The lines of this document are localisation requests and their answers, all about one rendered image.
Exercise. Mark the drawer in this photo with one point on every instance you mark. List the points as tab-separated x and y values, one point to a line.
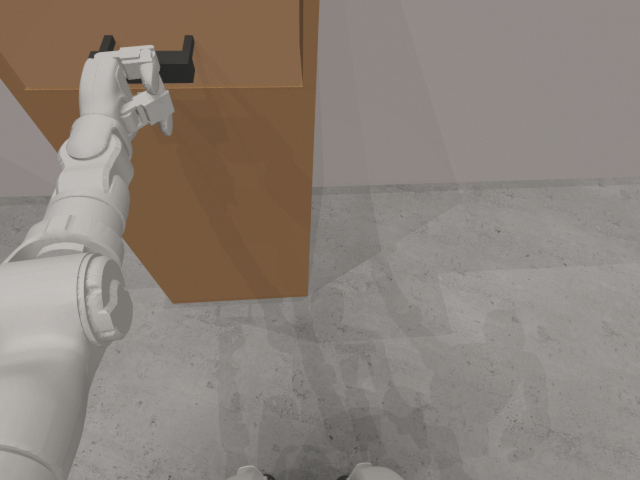
237	42

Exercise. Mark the robot left shin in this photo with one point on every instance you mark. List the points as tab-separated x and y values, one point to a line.
248	469

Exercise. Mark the robot left upper arm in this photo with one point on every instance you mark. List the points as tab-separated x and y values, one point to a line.
57	317

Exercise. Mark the robot left hand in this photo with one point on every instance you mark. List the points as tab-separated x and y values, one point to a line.
103	89

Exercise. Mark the robot right shin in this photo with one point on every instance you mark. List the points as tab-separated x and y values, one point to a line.
360	466

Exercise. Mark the cabinet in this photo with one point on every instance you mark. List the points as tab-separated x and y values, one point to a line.
220	210

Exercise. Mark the left robot forearm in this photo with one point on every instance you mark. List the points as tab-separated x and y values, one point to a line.
89	207

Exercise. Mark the robot shin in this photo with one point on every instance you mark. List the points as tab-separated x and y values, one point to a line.
248	469
360	466

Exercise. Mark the handle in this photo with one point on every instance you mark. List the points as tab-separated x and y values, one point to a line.
175	66

